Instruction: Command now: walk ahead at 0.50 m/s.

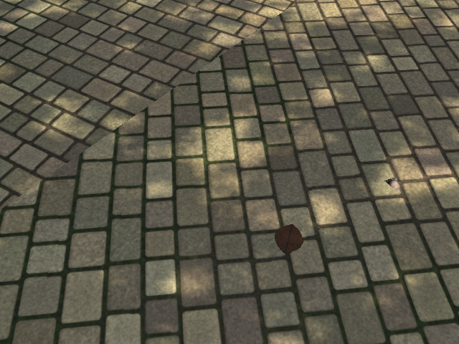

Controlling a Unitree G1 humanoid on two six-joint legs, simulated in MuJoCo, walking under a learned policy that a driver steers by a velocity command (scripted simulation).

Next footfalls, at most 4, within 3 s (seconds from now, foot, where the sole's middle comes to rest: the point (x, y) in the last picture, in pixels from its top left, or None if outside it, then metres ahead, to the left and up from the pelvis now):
0.44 right None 0.41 -0.15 -0.77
1.02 left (196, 274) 0.68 0.12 -0.77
1.50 right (218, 185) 1.03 0.06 -0.77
1.94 left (135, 167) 1.10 0.37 -0.77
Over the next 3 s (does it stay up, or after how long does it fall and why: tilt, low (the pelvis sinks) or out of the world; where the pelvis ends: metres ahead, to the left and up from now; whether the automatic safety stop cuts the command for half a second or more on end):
stays up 1.57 0.29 -0.03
